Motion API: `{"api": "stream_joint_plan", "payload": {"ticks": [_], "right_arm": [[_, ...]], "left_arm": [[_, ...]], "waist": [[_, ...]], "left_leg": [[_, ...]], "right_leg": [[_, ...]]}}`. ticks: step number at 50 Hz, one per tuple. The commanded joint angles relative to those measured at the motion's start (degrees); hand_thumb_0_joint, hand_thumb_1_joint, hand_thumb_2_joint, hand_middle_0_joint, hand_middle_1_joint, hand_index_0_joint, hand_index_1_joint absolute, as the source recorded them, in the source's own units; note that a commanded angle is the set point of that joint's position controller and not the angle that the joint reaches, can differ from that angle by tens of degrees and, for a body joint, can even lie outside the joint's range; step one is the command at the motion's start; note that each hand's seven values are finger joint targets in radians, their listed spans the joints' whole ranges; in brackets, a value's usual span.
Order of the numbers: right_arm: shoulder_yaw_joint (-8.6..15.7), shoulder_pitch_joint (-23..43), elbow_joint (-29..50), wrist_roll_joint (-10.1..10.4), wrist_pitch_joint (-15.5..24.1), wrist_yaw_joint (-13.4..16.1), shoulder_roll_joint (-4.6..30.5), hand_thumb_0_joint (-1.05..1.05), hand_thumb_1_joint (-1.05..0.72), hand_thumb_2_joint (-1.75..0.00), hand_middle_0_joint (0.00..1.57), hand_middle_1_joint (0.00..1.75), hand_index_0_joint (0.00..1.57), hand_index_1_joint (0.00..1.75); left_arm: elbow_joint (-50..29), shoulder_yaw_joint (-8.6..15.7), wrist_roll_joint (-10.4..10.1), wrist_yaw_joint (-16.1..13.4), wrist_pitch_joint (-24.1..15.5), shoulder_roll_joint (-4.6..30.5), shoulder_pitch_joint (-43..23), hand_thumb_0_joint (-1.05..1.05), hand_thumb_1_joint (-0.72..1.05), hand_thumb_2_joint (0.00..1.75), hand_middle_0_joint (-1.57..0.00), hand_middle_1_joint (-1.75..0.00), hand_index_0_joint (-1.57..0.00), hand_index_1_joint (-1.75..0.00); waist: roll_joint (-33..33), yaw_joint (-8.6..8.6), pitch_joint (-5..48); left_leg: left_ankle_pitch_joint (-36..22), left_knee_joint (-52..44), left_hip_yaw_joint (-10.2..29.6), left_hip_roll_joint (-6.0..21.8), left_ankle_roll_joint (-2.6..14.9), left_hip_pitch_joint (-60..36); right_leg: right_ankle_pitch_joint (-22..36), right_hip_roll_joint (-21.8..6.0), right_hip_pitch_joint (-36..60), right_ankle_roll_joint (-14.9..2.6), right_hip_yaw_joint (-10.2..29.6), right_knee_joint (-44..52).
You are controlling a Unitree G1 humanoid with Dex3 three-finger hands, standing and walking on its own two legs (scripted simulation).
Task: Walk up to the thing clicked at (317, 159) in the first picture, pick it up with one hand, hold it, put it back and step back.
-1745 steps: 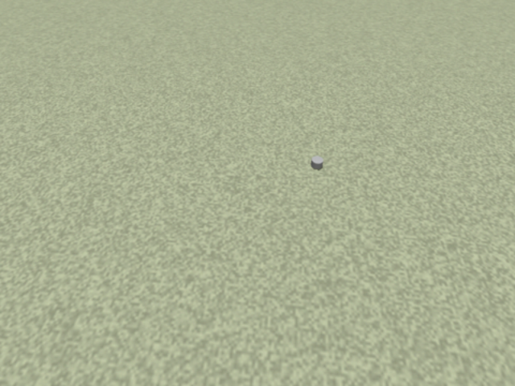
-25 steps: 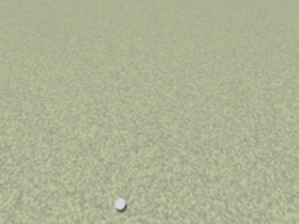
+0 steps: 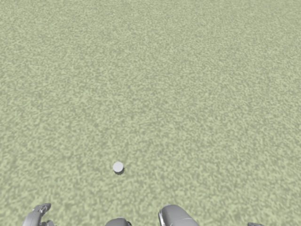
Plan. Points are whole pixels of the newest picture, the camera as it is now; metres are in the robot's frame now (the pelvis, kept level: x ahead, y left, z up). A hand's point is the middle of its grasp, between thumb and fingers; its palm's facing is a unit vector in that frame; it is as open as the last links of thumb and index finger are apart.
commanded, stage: step back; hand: left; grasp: from above
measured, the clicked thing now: (118, 167) +0.47 +0.15 -0.74
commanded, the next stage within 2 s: none
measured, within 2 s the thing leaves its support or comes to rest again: neither
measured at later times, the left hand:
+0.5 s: hand out of the picture +0.00 +0.25 -0.13, palm faces -0.03 -0.90 -0.43, open 7.3 cm
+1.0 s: hand out of the picture -0.19 +0.25 -0.16, palm faces -0.05 -0.91 -0.40, open 7.3 cm
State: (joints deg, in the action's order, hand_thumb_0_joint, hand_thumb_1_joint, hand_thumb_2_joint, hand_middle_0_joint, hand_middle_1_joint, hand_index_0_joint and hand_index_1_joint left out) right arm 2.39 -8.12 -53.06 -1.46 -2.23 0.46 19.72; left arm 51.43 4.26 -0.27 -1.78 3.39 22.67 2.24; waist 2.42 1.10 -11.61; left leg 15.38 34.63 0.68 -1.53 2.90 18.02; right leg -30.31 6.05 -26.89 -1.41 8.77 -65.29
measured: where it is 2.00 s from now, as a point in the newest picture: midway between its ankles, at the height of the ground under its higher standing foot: outside the picture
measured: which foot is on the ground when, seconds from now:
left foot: down 0.00-0.26, up 0.28-0.58, down 0.60-1.00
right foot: up 0.00-0.20, down 0.22-0.62, up 0.64-0.96, down 0.98-1.00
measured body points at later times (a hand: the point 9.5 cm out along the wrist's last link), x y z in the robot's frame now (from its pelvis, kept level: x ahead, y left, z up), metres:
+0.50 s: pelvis -0.11 -0.02 +0.00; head -0.04 -0.04 +0.45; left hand +0.01 +0.29 -0.10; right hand -0.04 -0.34 -0.13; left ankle -0.15 +0.13 -0.66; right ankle -0.07 -0.13 -0.73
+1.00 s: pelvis -0.28 -0.02 -0.02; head -0.22 -0.03 +0.43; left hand -0.18 +0.30 -0.13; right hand -0.14 -0.34 -0.12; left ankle -0.16 +0.12 -0.73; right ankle -0.30 -0.15 -0.73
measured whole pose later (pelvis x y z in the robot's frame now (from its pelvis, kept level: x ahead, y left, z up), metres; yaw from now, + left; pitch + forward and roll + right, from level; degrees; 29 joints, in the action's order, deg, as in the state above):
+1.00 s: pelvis -0.28 -0.02 -0.02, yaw -4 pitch -4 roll -2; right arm 2.6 -3.3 -45.3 -0.8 -2.3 0.6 23.1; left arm 50.1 5.0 1.0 -0.3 2.2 21.3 11.1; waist -2.4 -0.6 -11.9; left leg 11.5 39.5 1.4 4.5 -0.8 24.5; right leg -22.2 2.5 -12.1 0.3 2.2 -38.0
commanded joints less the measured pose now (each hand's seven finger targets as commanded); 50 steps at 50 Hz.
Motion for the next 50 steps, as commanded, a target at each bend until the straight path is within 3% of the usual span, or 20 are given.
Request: {"api": "stream_joint_plan", "payload": {"ticks": [1,6,11,12,13,14,15,18,24,27,29,30,31,32,33,37,43,48,49,50], "right_arm": [[4.2,-1.1,6.1,0.0,1.8,1.6,14.1,0.00,-0.90,-0.90,0.20,0.30,0.20,0.30],[4.5,-1.2,7.6,0.0,1.5,1.5,15.5,0.00,-0.90,-0.90,0.20,0.30,0.20,0.30],[4.0,3.4,8.5,1.2,0.3,0.9,15.6,0.00,-0.90,-0.90,0.20,0.30,0.20,0.30],[3.4,3.2,8.9,1.7,0.2,0.7,13.7,0.00,-0.90,-0.90,0.20,0.30,0.20,0.30],[2.8,3.8,9.5,1.7,0.2,0.9,11.6,0.00,-0.90,-0.90,0.20,0.30,0.20,0.30],[3.8,4.0,8.6,1.3,-0.1,1.4,13.8,0.00,-0.90,-0.90,0.20,0.30,0.20,0.30],[4.5,1.9,7.5,1.4,0.1,1.2,15.2,0.00,-0.90,-0.90,0.20,0.30,0.20,0.30],[3.1,-2.4,5.1,2.1,0.3,1.0,12.4,0.00,-0.90,-0.90,0.20,0.30,0.20,0.30],[2.3,-1.3,7.1,1.5,1.2,1.5,12.1,0.00,-0.90,-0.90,0.20,0.30,0.20,0.30],[2.4,-3.3,6.8,0.9,2.0,1.4,11.3,0.00,-0.90,-0.90,0.20,0.30,0.20,0.30],[3.1,-7.5,5.0,0.3,2.1,1.3,11.5,0.00,-0.90,-0.90,0.20,0.30,0.20,0.30],[4.0,-6.6,5.4,-0.4,2.3,1.3,13.9,0.00,-0.90,-0.90,0.20,0.30,0.20,0.30],[5.1,-6.0,6.1,-1.0,2.4,1.2,18.7,0.00,-0.90,-0.90,0.20,0.30,0.20,0.30],[5.7,-2.3,7.3,-0.8,2.0,0.5,23.3,0.00,-0.90,-0.90,0.20,0.30,0.20,0.30],[6.1,-1.8,7.5,-0.8,2.2,0.6,24.1,0.00,-0.90,-0.90,0.20,0.30,0.20,0.30],[3.6,4.9,9.1,-0.6,2.3,1.1,15.2,0.00,-0.90,-0.90,0.20,0.30,0.20,0.30],[4.2,-1.5,9.0,-0.1,1.8,1.3,15.6,0.00,-0.90,-0.90,0.20,0.30,0.20,0.30],[4.5,2.5,10.5,0.6,-0.1,0.8,17.2,0.00,-0.90,-0.90,0.20,0.30,0.20,0.30],[4.1,3.2,10.8,1.2,-0.4,0.7,15.8,0.00,-0.90,-0.90,0.20,0.30,0.20,0.30],[3.4,2.9,11.8,1.5,-0.4,0.5,13.1,0.00,-0.90,-0.90,0.20,0.30,0.20,0.30]], "left_arm": [[-3.8,2.7,0.9,-0.5,-1.1,9.7,4.6,0.00,0.90,0.90,-0.20,-0.30,-0.20,-0.30],[-5.0,3.1,1.1,-0.1,-2.0,9.1,5.5,0.00,0.90,0.90,-0.20,-0.30,-0.20,-0.30],[-1.8,3.8,2.0,0.6,-3.0,8.9,13.5,0.00,0.90,0.90,-0.20,-0.30,-0.20,-0.30],[-2.6,4.5,2.6,0.6,-3.3,12.0,13.5,0.00,0.90,0.90,-0.20,-0.30,-0.20,-0.30],[-4.4,5.6,2.0,0.8,-3.2,16.9,10.1,0.00,0.90,0.90,-0.20,-0.30,-0.20,-0.30],[-7.2,5.9,2.8,0.6,-3.3,20.0,6.5,0.00,0.90,0.90,-0.20,-0.30,-0.20,-0.30],[-8.3,5.8,2.6,0.2,-3.5,17.5,3.9,0.00,0.90,0.90,-0.20,-0.30,-0.20,-0.30],[-9.1,4.7,2.1,0.0,-3.5,11.8,-0.2,0.00,0.90,0.90,-0.20,-0.30,-0.20,-0.30],[-9.8,4.0,2.6,-0.7,-2.7,10.3,7.9,0.00,0.90,0.90,-0.20,-0.30,-0.20,-0.30],[-10.0,3.8,1.8,-0.5,-1.9,10.9,8.8,0.00,0.90,0.90,-0.20,-0.30,-0.20,-0.30],[-11.1,3.7,0.9,0.0,-1.1,12.5,6.0,0.00,0.90,0.90,-0.20,-0.30,-0.20,-0.30],[-11.6,3.0,0.7,0.2,-0.7,10.6,6.3,0.00,0.90,0.90,-0.20,-0.30,-0.20,-0.30],[-12.3,2.7,0.4,0.4,-0.8,8.6,6.5,0.00,0.90,0.90,-0.20,-0.30,-0.20,-0.30],[-12.5,3.2,0.3,-0.2,-0.8,9.5,3.5,0.00,0.90,0.90,-0.20,-0.30,-0.20,-0.30],[-12.1,3.8,1.2,-0.7,-0.8,10.4,1.3,0.00,0.90,0.90,-0.20,-0.30,-0.20,-0.30],[-8.3,3.9,0.2,0.4,-0.9,9.9,9.6,0.00,0.90,0.90,-0.20,-0.30,-0.20,-0.30],[-9.4,3.2,1.0,0.5,-2.2,8.2,8.9,0.00,0.90,0.90,-0.20,-0.30,-0.20,-0.30],[-3.8,3.6,1.6,0.7,-2.9,8.5,16.8,0.00,0.90,0.90,-0.20,-0.30,-0.20,-0.30],[-3.3,4.1,2.3,0.7,-3.1,10.5,17.7,0.00,0.90,0.90,-0.20,-0.30,-0.20,-0.30],[-4.3,5.2,3.1,0.9,-3.3,14.8,17.3,0.00,0.90,0.90,-0.20,-0.30,-0.20,-0.30]], "waist": [[-8.4,0.24,14.9],[-9.4,1.43,15.1],[-8.6,-2.16,16.3],[0.1,-2.22,15.0],[11.9,-2.27,11.2],[13.3,-3.98,9.5],[10.5,-2.08,7.4],[4.9,1.09,8.9],[7.2,-4.19,14.9],[10.4,-3.82,17.9],[9.3,-0.77,18.3],[5.3,-1.25,17.8],[-6.8,-1.30,18.0],[-15.5,0.20,14.2],[-16.5,2.30,12.3],[-9.3,-3.63,10.0],[-13.1,0.89,14.3],[-14.2,-2.14,16.5],[-10.7,-2.36,15.9],[2.4,-2.31,13.7]], "left_leg": [[-32.9,-7.0,14.2,14.9,10.61,-15.4],[-28.4,-5.7,14.7,17.0,12.25,-16.1],[-10.7,-0.5,9.2,11.0,4.57,-0.2],[-0.3,6.1,6.3,6.3,1.04,8.4],[14.8,17.0,1.9,-3.9,-2.19,14.5],[20.8,30.7,6.9,-4.0,-3.22,8.4],[18.8,34.7,10.0,-2.1,-3.11,5.6],[11.7,36.6,10.2,-6.9,-2.93,9.9],[14.5,17.1,6.0,-2.4,-4.68,12.4],[10.3,-0.2,2.0,0.2,-3.27,5.6],[-4.2,-13.6,-1.0,-0.2,-2.41,-3.8],[-10.1,-12.8,5.2,3.4,-1.05,-8.5],[-18.6,-12.4,19.2,14.4,2.98,-12.4],[-21.5,-15.4,26.8,22.7,11.29,-5.6],[-19.1,-17.1,32.0,26.7,16.44,1.3],[-22.3,-11.4,11.1,14.0,8.77,-3.4],[-27.9,-5.7,12.1,16.1,12.11,-17.8],[-15.9,-1.6,8.8,12.0,6.46,-5.5],[-7.1,0.0,8.6,10.2,3.76,1.9],[6.4,8.5,5.9,2.8,-0.12,12.8]], "right_leg": [[1.0,-1.5,-1.9,2.08,0.7,0.3],[1.0,-4.5,1.6,2.45,-3.2,15.3],[19.7,-5.2,20.5,-1.08,-6.7,39.3],[19.3,-13.2,21.7,-3.96,6.6,41.8],[18.8,-23.6,16.4,-11.04,20.2,47.5],[23.0,-31.2,4.8,-18.45,28.0,48.8],[25.5,-30.6,0.9,-17.72,25.8,48.6],[36.8,-18.1,9.8,-9.67,4.4,42.1],[44.0,-19.2,29.0,-11.09,4.2,36.5],[48.5,-18.9,30.2,-9.83,3.5,31.6],[44.0,-17.2,23.3,-7.22,1.5,27.6],[34.8,-14.7,14.9,-4.22,1.3,26.4],[19.7,-8.0,5.3,-1.54,-2.4,19.3],[-5.4,-0.1,1.0,0.05,-4.7,9.6],[-8.3,-1.5,3.1,0.46,1.4,-0.5],[2.6,0.3,-1.0,-0.12,2.0,-7.5],[0.0,-3.9,-0.7,3.36,-2.0,13.6],[16.9,-3.9,17.5,0.92,-9.9,41.4],[18.2,-5.8,20.8,-0.57,-5.8,40.8],[13.8,-15.5,21.0,-4.43,10.6,43.3]]}}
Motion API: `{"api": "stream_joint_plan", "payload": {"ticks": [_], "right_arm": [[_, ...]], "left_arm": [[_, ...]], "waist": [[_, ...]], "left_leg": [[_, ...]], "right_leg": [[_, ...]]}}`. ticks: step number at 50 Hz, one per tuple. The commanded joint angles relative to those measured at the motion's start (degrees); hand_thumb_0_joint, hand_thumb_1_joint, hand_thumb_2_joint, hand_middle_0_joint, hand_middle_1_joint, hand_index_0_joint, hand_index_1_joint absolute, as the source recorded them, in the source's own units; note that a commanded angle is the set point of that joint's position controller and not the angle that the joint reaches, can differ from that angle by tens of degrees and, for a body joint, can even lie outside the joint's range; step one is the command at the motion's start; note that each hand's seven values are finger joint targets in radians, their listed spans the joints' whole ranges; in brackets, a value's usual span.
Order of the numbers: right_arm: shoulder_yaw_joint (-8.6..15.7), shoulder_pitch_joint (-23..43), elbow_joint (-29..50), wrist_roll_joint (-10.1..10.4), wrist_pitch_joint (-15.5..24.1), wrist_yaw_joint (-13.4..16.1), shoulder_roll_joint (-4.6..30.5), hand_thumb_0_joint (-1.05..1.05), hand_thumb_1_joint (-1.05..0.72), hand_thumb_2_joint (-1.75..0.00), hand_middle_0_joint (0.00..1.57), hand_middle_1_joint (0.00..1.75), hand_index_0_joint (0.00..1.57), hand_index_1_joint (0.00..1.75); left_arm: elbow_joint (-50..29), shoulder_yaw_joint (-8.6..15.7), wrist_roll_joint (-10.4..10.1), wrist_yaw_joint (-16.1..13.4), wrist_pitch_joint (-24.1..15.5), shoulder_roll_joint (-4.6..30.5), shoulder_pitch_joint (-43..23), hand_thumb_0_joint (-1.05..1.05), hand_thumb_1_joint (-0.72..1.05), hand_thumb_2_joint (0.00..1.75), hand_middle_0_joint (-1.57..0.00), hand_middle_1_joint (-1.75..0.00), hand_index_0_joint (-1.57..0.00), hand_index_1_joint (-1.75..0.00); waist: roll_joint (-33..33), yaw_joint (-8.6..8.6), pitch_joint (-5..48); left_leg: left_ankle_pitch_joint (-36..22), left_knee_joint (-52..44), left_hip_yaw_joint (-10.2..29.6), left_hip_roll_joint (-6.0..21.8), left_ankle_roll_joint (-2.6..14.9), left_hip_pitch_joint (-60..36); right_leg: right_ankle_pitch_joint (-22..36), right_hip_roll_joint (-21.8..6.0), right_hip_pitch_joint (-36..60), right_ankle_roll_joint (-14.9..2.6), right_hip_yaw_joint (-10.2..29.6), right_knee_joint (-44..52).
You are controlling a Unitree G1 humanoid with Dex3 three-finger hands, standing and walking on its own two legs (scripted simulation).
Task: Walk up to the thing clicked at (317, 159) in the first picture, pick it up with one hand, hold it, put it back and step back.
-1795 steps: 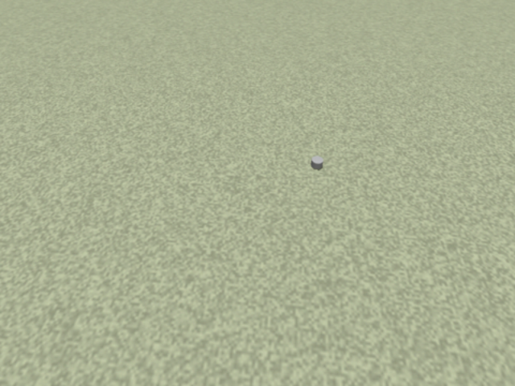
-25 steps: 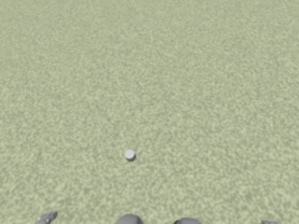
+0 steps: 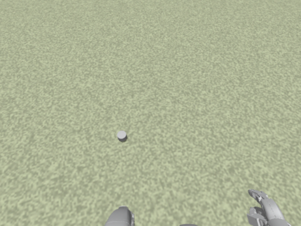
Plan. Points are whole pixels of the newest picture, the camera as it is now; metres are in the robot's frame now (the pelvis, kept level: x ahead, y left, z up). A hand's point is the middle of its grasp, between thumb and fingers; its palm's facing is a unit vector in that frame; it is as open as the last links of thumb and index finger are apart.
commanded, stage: step back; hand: left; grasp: from above
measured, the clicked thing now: (121, 135) +0.74 +0.22 -0.73
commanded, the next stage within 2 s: stand in 1.86 s
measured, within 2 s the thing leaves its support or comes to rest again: neither
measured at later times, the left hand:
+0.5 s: hand out of the picture -0.06 +0.27 -0.13, palm faces +0.07 -0.93 -0.36, open 7.3 cm
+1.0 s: hand out of the picture -0.26 +0.25 -0.12, palm faces +0.09 -0.89 -0.44, open 7.3 cm
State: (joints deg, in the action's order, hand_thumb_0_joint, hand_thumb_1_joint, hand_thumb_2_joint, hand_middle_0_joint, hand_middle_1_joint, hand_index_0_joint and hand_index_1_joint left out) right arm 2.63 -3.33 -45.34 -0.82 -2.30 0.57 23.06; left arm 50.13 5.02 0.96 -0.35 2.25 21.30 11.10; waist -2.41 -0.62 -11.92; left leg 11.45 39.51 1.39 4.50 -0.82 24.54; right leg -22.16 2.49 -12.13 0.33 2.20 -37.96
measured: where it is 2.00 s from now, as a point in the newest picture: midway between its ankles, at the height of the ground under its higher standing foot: outside the picture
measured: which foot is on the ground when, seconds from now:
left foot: down 0.00-0.02, up 0.04-0.32, down 0.34-0.72, up 0.74-0.98, down 1.00-1.00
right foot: down 0.00-0.36, up 0.38-0.66, down 0.68-1.00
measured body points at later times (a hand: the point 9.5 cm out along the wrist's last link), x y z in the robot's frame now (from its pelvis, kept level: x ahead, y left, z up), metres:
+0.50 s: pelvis -0.17 +0.00 +0.02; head -0.11 +0.02 +0.46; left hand -0.06 +0.32 -0.11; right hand -0.08 -0.30 -0.10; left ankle -0.14 +0.12 -0.71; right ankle -0.15 -0.15 -0.63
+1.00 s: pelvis -0.30 -0.03 +0.01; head -0.28 -0.05 +0.46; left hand -0.27 +0.30 -0.09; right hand -0.22 -0.34 -0.13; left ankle -0.32 +0.10 -0.71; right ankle -0.28 -0.15 -0.71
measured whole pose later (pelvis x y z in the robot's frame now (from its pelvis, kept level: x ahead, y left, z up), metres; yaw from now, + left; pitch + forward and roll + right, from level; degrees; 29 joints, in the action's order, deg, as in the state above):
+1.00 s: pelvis -0.30 -0.03 +0.01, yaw +4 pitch -2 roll +1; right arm 2.9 -13.4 -54.3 -1.4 -2.0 -0.2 22.8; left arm 51.8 4.4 2.5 0.4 0.2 21.6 13.2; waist -2.6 -1.4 -4.5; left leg 26.5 38.1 3.1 -1.0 -0.5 15.0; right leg -19.2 -1.9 -16.2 -0.6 -1.7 -37.2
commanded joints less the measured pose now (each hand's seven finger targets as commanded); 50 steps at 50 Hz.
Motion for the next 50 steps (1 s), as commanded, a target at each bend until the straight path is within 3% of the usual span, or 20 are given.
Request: {"api": "stream_joint_plan", "payload": {"ticks": [1,2,4,6,13,16,18,19,20,23,30,33,34,35,36,37,38,41,46,50], "right_arm": [[3.6,1.0,4.8,0.9,-0.4,1.2,9.3,0.00,-0.90,-0.90,0.20,0.30,0.20,0.30],[4.8,-0.8,4.0,0.9,-0.5,1.5,12.1,0.00,-0.90,-0.90,0.20,0.30,0.20,0.30],[4.2,-4.3,1.0,1.1,0.0,0.7,12.0,0.00,-0.90,-0.90,0.20,0.30,0.20,0.30],[3.3,-6.7,0.2,1.0,0.2,1.1,9.4,0.00,-0.90,-0.90,0.20,0.30,0.20,0.30],[2.6,-7.5,0.6,-0.1,1.5,1.3,8.0,0.00,-0.90,-0.90,0.20,0.30,0.20,0.30],[3.7,-13.1,-2.1,-0.9,1.9,1.2,9.1,0.00,-0.90,-0.90,0.20,0.30,0.20,0.30],[5.6,-9.6,-0.5,-2.0,1.6,1.0,17.7,0.00,-0.90,-0.90,0.20,0.30,0.20,0.30],[5.9,-8.4,0.6,-1.6,1.6,0.6,21.8,0.00,-0.90,-0.90,0.20,0.30,0.20,0.30],[5.6,-5.7,0.6,-1.4,2.2,1.0,19.5,0.00,-0.90,-0.90,0.20,0.30,0.20,0.30],[3.4,0.3,1.7,-1.9,2.1,1.3,12.8,0.00,-0.90,-0.90,0.20,0.30,0.20,0.30],[3.6,-5.8,0.9,-1.4,0.7,0.8,12.3,0.00,-0.90,-0.90,0.20,0.30,0.20,0.30],[4.0,-2.9,1.1,-0.5,-0.4,0.5,14.5,0.00,-0.90,-0.90,0.20,0.30,0.20,0.30],[3.5,-3.1,1.0,-0.1,-0.8,0.3,13.0,0.00,-0.90,-0.90,0.20,0.30,0.20,0.30],[2.7,-2.8,1.7,0.1,-0.7,0.2,9.9,0.00,-0.90,-0.90,0.20,0.30,0.20,0.30],[2.2,-1.2,3.5,0.1,-0.2,0.5,7.7,0.00,-0.90,-0.90,0.20,0.30,0.20,0.30],[3.5,0.5,3.1,-0.3,-0.2,1.4,10.1,0.00,-0.90,-0.90,0.20,0.30,0.20,0.30],[4.5,-1.3,1.4,0.3,-0.1,1.2,12.3,0.00,-0.90,-0.90,0.20,0.30,0.20,0.30],[2.7,-4.9,-1.8,0.4,0.7,0.5,8.8,0.00,-0.90,-0.90,0.20,0.30,0.20,0.30],[2.1,-2.3,-1.6,-0.7,2.3,-0.2,8.0,0.00,-0.90,-0.90,0.20,0.30,0.20,0.30],[3.7,-9.1,-5.6,-1.4,3.9,-0.5,8.7,0.00,-0.90,-0.90,0.20,0.30,0.20,0.30]], "left_arm": [[-5.6,5.6,1.7,-0.4,-1.7,22.6,3.1,0.00,0.90,0.90,-0.20,-0.30,-0.20,-0.30],[-8.2,5.7,1.6,-1.0,-2.1,23.2,-2.8,0.00,0.90,0.90,-0.20,-0.30,-0.20,-0.30],[-8.9,4.0,1.2,-1.1,-2.4,16.1,-6.0,0.00,0.90,0.90,-0.20,-0.30,-0.20,-0.30],[-8.7,4.0,1.6,-1.2,-2.0,14.2,-7.5,0.00,0.90,0.90,-0.20,-0.30,-0.20,-0.30],[-8.7,3.3,1.4,-2.1,-0.7,13.0,0.1,0.00,0.90,0.90,-0.20,-0.30,-0.20,-0.30],[-9.9,2.4,0.2,-1.6,0.7,12.7,-2.3,0.00,0.90,0.90,-0.20,-0.30,-0.20,-0.30],[-10.6,1.4,-0.7,-1.5,0.9,8.8,-2.0,0.00,0.90,0.90,-0.20,-0.30,-0.20,-0.30],[-10.7,2.7,-0.1,-2.3,0.9,11.9,-5.7,0.00,0.90,0.90,-0.20,-0.30,-0.20,-0.30],[-9.7,3.0,0.1,-2.2,0.9,13.4,-6.6,0.00,0.90,0.90,-0.20,-0.30,-0.20,-0.30],[-6.7,2.9,-0.9,-1.3,1.2,12.0,-0.6,0.00,0.90,0.90,-0.20,-0.30,-0.20,-0.30],[-6.1,2.1,0.0,-0.9,-1.0,10.6,-0.3,0.00,0.90,0.90,-0.20,-0.30,-0.20,-0.30],[-1.5,1.8,0.4,-0.8,-1.9,10.0,5.7,0.00,0.90,0.90,-0.20,-0.30,-0.20,-0.30],[0.1,2.3,0.8,-0.8,-2.3,11.2,7.1,0.00,0.90,0.90,-0.20,-0.30,-0.20,-0.30],[0.1,3.3,1.8,-0.8,-2.5,14.5,6.2,0.00,0.90,0.90,-0.20,-0.30,-0.20,-0.30],[-1.7,4.7,2.0,-0.7,-2.4,19.7,4.6,0.00,0.90,0.90,-0.20,-0.30,-0.20,-0.30],[-3.8,5.2,2.3,-1.0,-2.4,24.0,0.3,0.00,0.90,0.90,-0.20,-0.30,-0.20,-0.30],[-4.7,4.6,1.8,-1.4,-2.6,21.4,-5.0,0.00,0.90,0.90,-0.20,-0.30,-0.20,-0.30],[-3.9,2.8,1.5,-1.3,-3.6,13.8,-6.2,0.00,0.90,0.90,-0.20,-0.30,-0.20,-0.30],[-2.2,3.5,2.2,-0.7,-4.0,14.9,2.4,0.00,0.90,0.90,-0.20,-0.30,-0.20,-0.30],[-3.0,1.9,1.4,0.1,-2.6,13.6,-0.7,0.00,0.90,0.90,-0.20,-0.30,-0.20,-0.30]], "waist": [[19.0,-3.34,11.0],[19.0,-1.47,6.9],[8.1,1.36,6.9],[10.4,2.06,8.3],[15.7,-2.41,15.7],[12.3,0.01,17.7],[-8.0,-0.80,15.6],[-10.7,3.06,14.4],[-8.6,1.97,11.1],[-4.1,-2.73,10.3],[-9.7,1.98,15.2],[-9.8,-0.63,19.6],[-7.0,-0.90,19.2],[1.2,-0.47,16.3],[13.1,-1.94,13.0],[16.7,-4.64,10.1],[14.0,-1.30,6.3],[7.8,1.70,7.7],[13.4,-4.02,9.9],[10.1,0.11,11.4]], "left_leg": [[22.6,19.6,4.1,-10.4,1.11,4.6],[22.5,28.5,9.5,-6.8,0.48,0.4],[17.0,30.2,9.9,-10.2,1.52,-0.7],[15.0,31.4,8.1,-12.2,0.83,2.1],[17.7,-0.2,1.4,-6.3,0.08,0.7],[-2.2,-19.3,0.1,-5.7,1.76,-12.4],[-14.9,-20.0,25.0,13.0,10.20,-19.1],[-14.4,-21.3,31.0,19.9,18.78,-6.7],[-12.5,-22.0,30.8,20.3,19.46,-1.4],[-17.5,-16.7,11.3,8.7,13.02,-5.6],[-17.3,-11.4,10.7,8.7,14.50,-21.7],[-11.2,-6.6,7.9,7.1,11.47,-17.1],[-6.7,-3.9,6.3,4.6,9.16,-12.2],[3.5,2.0,4.7,-0.5,5.68,0.3],[19.1,9.3,3.3,-9.0,2.21,10.5],[23.4,19.0,8.7,-6.6,0.32,3.6],[20.5,23.1,11.3,-3.7,0.49,-2.0],[13.0,22.5,7.5,-9.6,0.57,2.5],[17.1,2.1,2.1,-5.9,-0.33,4.0],[7.6,-21.3,-0.1,-6.5,1.61,-17.7]], "right_leg": [[1.2,-25.1,-9.6,-16.28,31.1,23.0],[2.7,-28.8,-19.0,-18.87,35.1,24.8],[15.7,-18.7,-14.1,-13.87,17.2,17.8],[19.0,-13.9,-9.9,-10.51,9.5,14.9],[32.2,-15.7,11.2,-11.18,10.4,6.7],[27.4,-12.8,3.3,-6.93,7.9,-0.9],[-6.7,1.3,-18.0,-2.06,0.2,-15.3],[-17.4,1.5,-12.9,-0.88,5.8,-25.7],[-14.5,0.3,-11.0,-1.37,9.4,-31.5],[-5.6,3.3,-13.8,-1.71,9.2,-36.8],[-7.6,-1.2,-11.1,1.32,1.0,-6.4],[4.1,-0.9,1.0,-0.76,-3.7,15.5],[6.9,-1.0,5.4,-1.73,-1.8,18.9],[3.7,-6.4,8.4,-4.06,10.3,17.3],[-2.1,-18.1,4.2,-9.34,25.4,20.5],[-4.7,-28.0,-12.0,-17.72,34.9,24.0],[-5.6,-27.9,-20.0,-16.96,31.7,24.5],[17.2,-14.4,-6.1,-10.55,9.4,14.1],[0.6,-14.6,6.9,-10.30,12.1,15.8],[-3.3,-13.0,-4.9,-7.76,8.0,8.7]]}}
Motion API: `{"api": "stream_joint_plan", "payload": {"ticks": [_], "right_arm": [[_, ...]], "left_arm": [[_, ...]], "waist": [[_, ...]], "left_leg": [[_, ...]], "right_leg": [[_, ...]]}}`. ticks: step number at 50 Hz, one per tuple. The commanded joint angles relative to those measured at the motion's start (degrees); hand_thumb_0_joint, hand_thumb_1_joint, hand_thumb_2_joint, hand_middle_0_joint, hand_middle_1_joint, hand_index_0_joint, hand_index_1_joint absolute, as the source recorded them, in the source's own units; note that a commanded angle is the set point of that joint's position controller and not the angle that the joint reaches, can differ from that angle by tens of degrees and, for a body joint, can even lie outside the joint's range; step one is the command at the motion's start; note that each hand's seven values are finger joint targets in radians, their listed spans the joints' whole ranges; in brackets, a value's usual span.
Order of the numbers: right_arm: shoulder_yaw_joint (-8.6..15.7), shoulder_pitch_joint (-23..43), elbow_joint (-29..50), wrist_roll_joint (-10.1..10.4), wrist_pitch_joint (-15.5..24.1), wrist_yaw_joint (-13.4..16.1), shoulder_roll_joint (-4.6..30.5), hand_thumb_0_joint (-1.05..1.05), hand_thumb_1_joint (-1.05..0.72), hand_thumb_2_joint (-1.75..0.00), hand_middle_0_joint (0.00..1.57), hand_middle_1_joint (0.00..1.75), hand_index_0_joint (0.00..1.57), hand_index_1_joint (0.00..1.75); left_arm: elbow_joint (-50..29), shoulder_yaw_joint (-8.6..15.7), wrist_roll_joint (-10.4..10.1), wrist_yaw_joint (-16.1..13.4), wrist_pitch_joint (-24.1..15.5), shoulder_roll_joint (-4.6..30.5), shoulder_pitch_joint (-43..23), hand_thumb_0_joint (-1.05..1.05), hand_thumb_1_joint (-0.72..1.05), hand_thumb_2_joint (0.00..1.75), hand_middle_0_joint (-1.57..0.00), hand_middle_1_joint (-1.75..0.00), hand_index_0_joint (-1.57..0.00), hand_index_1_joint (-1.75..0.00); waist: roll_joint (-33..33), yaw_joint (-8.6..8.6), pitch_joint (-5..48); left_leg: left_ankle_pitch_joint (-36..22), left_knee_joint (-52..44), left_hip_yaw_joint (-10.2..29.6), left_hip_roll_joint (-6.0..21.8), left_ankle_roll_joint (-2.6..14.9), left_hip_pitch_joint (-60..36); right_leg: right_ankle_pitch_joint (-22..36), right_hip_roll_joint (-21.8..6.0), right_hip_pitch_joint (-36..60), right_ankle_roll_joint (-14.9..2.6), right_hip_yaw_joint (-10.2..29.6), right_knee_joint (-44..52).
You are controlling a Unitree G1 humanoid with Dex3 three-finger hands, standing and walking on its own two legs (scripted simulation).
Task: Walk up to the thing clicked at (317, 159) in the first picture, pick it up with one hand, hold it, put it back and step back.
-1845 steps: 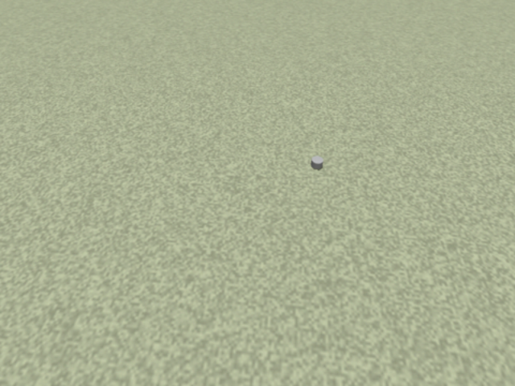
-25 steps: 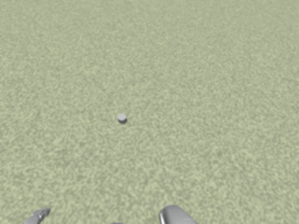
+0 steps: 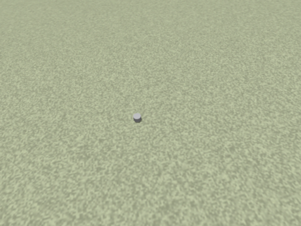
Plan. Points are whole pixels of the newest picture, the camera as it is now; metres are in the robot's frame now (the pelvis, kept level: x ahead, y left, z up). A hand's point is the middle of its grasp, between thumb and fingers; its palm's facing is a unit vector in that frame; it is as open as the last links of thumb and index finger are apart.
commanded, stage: step back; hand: left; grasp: from above
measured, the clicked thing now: (137, 117) +1.06 +0.18 -0.74
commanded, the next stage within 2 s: stand in 0.86 s
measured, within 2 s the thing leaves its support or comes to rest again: neither
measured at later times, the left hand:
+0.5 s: hand out of the picture +0.06 +0.24 -0.13, palm faces +0.05 -0.92 -0.39, open 7.3 cm
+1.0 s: hand out of the picture +0.13 +0.27 -0.14, palm faces +0.01 -0.94 -0.33, open 7.3 cm
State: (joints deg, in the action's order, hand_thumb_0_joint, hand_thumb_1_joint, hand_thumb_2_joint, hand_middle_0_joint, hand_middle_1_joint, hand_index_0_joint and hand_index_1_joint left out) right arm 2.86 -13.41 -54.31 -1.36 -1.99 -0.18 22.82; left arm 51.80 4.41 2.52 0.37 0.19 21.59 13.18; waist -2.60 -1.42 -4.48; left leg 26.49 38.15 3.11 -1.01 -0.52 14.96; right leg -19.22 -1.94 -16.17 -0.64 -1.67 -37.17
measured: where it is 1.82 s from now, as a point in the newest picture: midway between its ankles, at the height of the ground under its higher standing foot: outside the picture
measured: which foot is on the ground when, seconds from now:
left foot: down 0.00-0.30, up 0.32-0.60, down 0.62-1.00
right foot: down 0.00-1.00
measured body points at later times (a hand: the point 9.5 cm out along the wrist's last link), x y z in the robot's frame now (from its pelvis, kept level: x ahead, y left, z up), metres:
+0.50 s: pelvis +0.02 -0.02 +0.01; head +0.02 -0.04 +0.46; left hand +0.05 +0.29 -0.10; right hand +0.09 -0.34 -0.12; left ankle +0.05 +0.13 -0.69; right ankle +0.03 -0.12 -0.72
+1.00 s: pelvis +0.05 +0.01 +0.02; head +0.07 +0.01 +0.46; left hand +0.13 +0.32 -0.12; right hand +0.18 -0.27 -0.11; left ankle +0.08 +0.13 -0.72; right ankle +0.03 -0.13 -0.72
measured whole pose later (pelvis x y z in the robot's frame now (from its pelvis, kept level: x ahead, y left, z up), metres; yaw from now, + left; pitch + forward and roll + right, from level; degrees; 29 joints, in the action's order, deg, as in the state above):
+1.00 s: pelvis +0.05 +0.01 +0.02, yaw +0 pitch -2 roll +0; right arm -0.1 -2.7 -60.7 -0.4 1.5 -0.7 18.6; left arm 62.2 0.4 0.0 0.5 -1.0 20.3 6.5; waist -0.1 -1.3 -4.0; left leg 11.9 26.7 -1.1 1.4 -0.3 12.5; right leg -15.7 -2.0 -7.1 1.6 -1.6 -25.2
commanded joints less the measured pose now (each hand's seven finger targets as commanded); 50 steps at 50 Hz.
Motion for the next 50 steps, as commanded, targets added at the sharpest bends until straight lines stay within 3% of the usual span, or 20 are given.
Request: {"api": "stream_joint_plan", "payload": {"ticks": [1,2,3,4,6,9,13,14,15,16,17,21,28,31,32,33,34,39,45,50], "right_arm": [[4.5,-0.8,2.8,-1.5,4.1,0.5,10.8,0.00,-0.90,-0.90,0.20,0.30,0.20,0.30],[5.0,0.1,3.3,-2.0,4.4,0.6,14.1,0.00,-0.90,-0.90,0.20,0.30,0.20,0.30],[5.4,0.8,3.9,-1.4,4.3,0.3,18.9,0.00,-0.90,-0.90,0.20,0.30,0.20,0.30],[5.4,2.8,4.0,-0.8,4.3,0.1,18.2,0.00,-0.90,-0.90,0.20,0.30,0.20,0.30],[3.9,4.8,4.2,-1.4,4.6,0.0,13.3,0.00,-0.90,-0.90,0.20,0.30,0.20,0.30],[4.0,2.8,3.7,-1.0,4.6,-0.4,13.3,0.00,-0.90,-0.90,0.20,0.30,0.20,0.30],[2.9,5.1,4.7,-0.1,2.7,-0.7,10.1,0.00,-0.90,-0.90,0.20,0.30,0.20,0.30],[2.1,4.4,5.2,0.1,2.5,-0.4,7.7,0.00,-0.90,-0.90,0.20,0.30,0.20,0.30],[1.4,6.0,6.5,0.3,2.6,-0.2,4.7,0.00,-0.90,-0.90,0.20,0.30,0.20,0.30],[2.4,5.5,5.7,-0.4,2.2,0.5,8.4,0.00,-0.90,-0.90,0.20,0.30,0.20,0.30],[3.4,2.6,4.3,-0.4,2.4,0.6,11.3,0.00,-0.90,-0.90,0.20,0.30,0.20,0.30],[2.6,-0.6,1.5,-0.2,3.2,-0.2,8.3,0.00,-0.90,-0.90,0.20,0.30,0.20,0.30],[2.0,1.9,1.3,-0.2,3.3,0.0,6.8,0.00,-0.90,-0.90,0.20,0.30,0.20,0.30],[2.5,0.8,0.0,-0.3,3.6,0.7,8.0,0.00,-0.90,-0.90,0.20,0.30,0.20,0.30],[3.0,0.7,0.2,-0.6,3.8,1.0,10.7,0.00,-0.90,-0.90,0.20,0.30,0.20,0.30],[2.9,4.3,1.1,-0.3,3.9,1.1,12.4,0.00,-0.90,-0.90,0.20,0.30,0.20,0.30],[3.0,7.1,1.3,0.3,3.7,0.9,14.0,0.00,-0.90,-0.90,0.20,0.30,0.20,0.30],[1.3,10.9,-0.3,0.6,3.1,0.7,9.9,0.00,-0.90,-0.90,0.20,0.30,0.20,0.30],[0.3,10.3,-3.6,0.6,4.6,0.3,10.1,0.00,-0.90,-0.90,0.20,0.30,0.20,0.30],[0.0,11.6,-4.7,1.0,4.7,0.2,8.8,0.00,-0.90,-0.90,0.20,0.30,0.20,0.30]], "left_arm": [[-4.6,1.7,-0.4,-0.6,-0.5,10.2,-0.6,0.00,0.90,0.90,-0.20,-0.30,-0.20,-0.30],[-4.6,0.8,-1.4,-0.5,-0.6,6.5,0.1,0.00,0.90,0.90,-0.20,-0.30,-0.20,-0.30],[-3.8,2.5,-1.0,-0.8,-0.7,12.3,-3.9,0.00,0.90,0.90,-0.20,-0.30,-0.20,-0.30],[-3.5,3.0,-0.8,-0.4,-1.1,14.9,-5.8,0.00,0.90,0.90,-0.20,-0.30,-0.20,-0.30],[-2.7,2.8,-1.5,0.4,-1.7,12.4,-3.7,0.00,0.90,0.90,-0.20,-0.30,-0.20,-0.30],[-1.2,2.7,-1.3,0.8,-2.4,11.3,-2.6,0.00,0.90,0.90,-0.20,-0.30,-0.20,-0.30],[2.1,3.1,-0.5,-0.2,-3.2,10.5,2.4,0.00,0.90,0.90,-0.20,-0.30,-0.20,-0.30],[2.9,3.7,-0.1,-0.7,-3.4,12.0,5.1,0.00,0.90,0.90,-0.20,-0.30,-0.20,-0.30],[2.7,4.8,0.5,-1.1,-3.9,17.1,7.7,0.00,0.90,0.90,-0.20,-0.30,-0.20,-0.30],[1.0,5.2,0.6,-1.1,-3.9,20.1,2.5,0.00,0.90,0.90,-0.20,-0.30,-0.20,-0.30],[-0.6,5.3,0.3,-1.1,-3.9,20.1,-2.2,0.00,0.90,0.90,-0.20,-0.30,-0.20,-0.30],[0.2,3.4,-0.8,-1.1,-5.1,14.0,-2.0,0.00,0.90,0.90,-0.20,-0.30,-0.20,-0.30],[0.1,2.4,-1.4,-1.2,-3.8,13.6,-3.0,0.00,0.90,0.90,-0.20,-0.30,-0.20,-0.30],[-0.6,1.2,-2.0,-1.3,-2.7,12.0,-3.8,0.00,0.90,0.90,-0.20,-0.30,-0.20,-0.30],[-1.0,0.6,-2.4,-1.2,-2.5,10.1,-3.3,0.00,0.90,0.90,-0.20,-0.30,-0.20,-0.30],[-0.4,0.2,-3.1,-1.3,-2.1,8.9,-2.4,0.00,0.90,0.90,-0.20,-0.30,-0.20,-0.30],[1.2,0.4,-3.4,-1.5,-1.5,10.0,-1.9,0.00,0.90,0.90,-0.20,-0.30,-0.20,-0.30],[3.9,0.3,-2.1,-1.2,-2.4,12.2,-3.4,0.00,0.90,0.90,-0.20,-0.30,-0.20,-0.30],[6.7,-1.6,-2.3,-0.8,-2.6,10.0,-6.1,0.00,0.90,0.90,-0.20,-0.30,-0.20,-0.30],[8.3,-1.8,-2.3,-0.7,-2.6,10.9,-8.4,0.00,0.90,0.90,-0.20,-0.30,-0.20,-0.30]], "waist": [[3.4,1.06,6.4],[-8.1,0.60,6.0],[-5.3,2.42,1.3],[-3.6,2.25,-2.5],[-3.4,0.62,-2.8],[-6.8,2.11,-1.6],[-4.2,-1.62,2.2],[1.5,-2.84,3.0],[12.9,-4.65,2.6],[9.4,-3.42,-1.2],[8.1,-1.28,-4.9],[6.1,0.29,-1.3],[11.5,-0.15,3.4],[8.3,1.54,6.0],[1.7,1.22,8.3],[-2.4,-0.32,8.6],[-4.0,-0.78,8.4],[-3.2,-0.14,5.9],[-1.0,0.84,7.7],[1.6,1.19,8.1]], "left_leg": [[-5.3,-21.0,8.9,4.7,2.97,-16.5],[3.1,-25.0,25.5,15.5,7.20,-18.6],[20.3,-27.0,32.0,21.3,14.30,-5.3],[21.9,-28.0,30.5,21.7,15.57,2.9],[11.5,-25.4,18.6,15.0,12.02,-0.3],[6.0,-23.5,14.3,12.3,10.64,0.3],[6.5,-11.7,5.2,7.4,6.25,9.4],[6.0,-3.9,3.2,4.8,4.46,14.9],[6.7,10.7,0.7,-3.8,1.98,23.5],[6.7,16.6,5.0,-0.5,1.44,19.6],[4.9,18.8,5.9,2.2,1.41,17.4],[-3.4,13.4,6.0,2.2,1.09,13.1],[-9.1,-4.6,-4.9,1.5,0.29,1.4],[-24.2,-11.7,-2.4,3.0,2.57,-6.9],[-30.6,-12.3,5.5,9.7,4.56,-8.4],[-26.8,-15.2,12.2,14.9,8.20,-5.3],[-19.3,-15.7,12.5,16.9,11.64,0.7],[-14.2,-14.2,4.5,9.5,3.87,2.3],[-31.2,-16.1,4.8,10.6,3.57,-6.7],[-33.7,-16.9,2.8,9.6,2.46,-10.1]], "right_leg": [[-4.5,-5.9,-8.5,-4.28,9.4,-0.4],[-10.3,1.7,-18.6,-1.01,2.3,-10.6],[-14.0,-0.7,-16.5,-0.69,3.8,-13.5],[-13.4,-1.8,-11.4,-1.09,5.1,-15.3],[-9.8,-1.6,-10.6,-1.27,5.3,-10.1],[-5.8,0.6,-6.0,-0.33,0.7,-3.7],[1.8,4.0,12.6,-1.23,-2.2,11.9],[-1.9,0.2,18.0,-2.18,5.5,14.2],[-19.5,-13.3,16.8,-6.78,29.5,24.7],[-31.2,-21.9,5.2,-11.83,37.2,28.7],[-32.2,-23.3,-0.4,-14.54,37.8,28.9],[-5.3,-12.3,3.8,-8.33,17.5,22.8],[28.4,-10.7,4.2,-7.47,6.6,10.8],[28.3,-8.2,1.0,-3.71,5.2,3.8],[21.0,-5.2,-0.9,-1.88,4.1,1.2],[7.8,-0.5,-0.4,-0.36,2.1,-0.8],[-3.6,0.6,4.9,-0.81,0.6,-0.4],[7.5,-3.4,7.0,-2.04,5.3,9.7],[15.0,-3.9,8.5,-0.28,4.8,13.3],[18.3,-4.9,9.6,-0.12,4.7,16.5]]}}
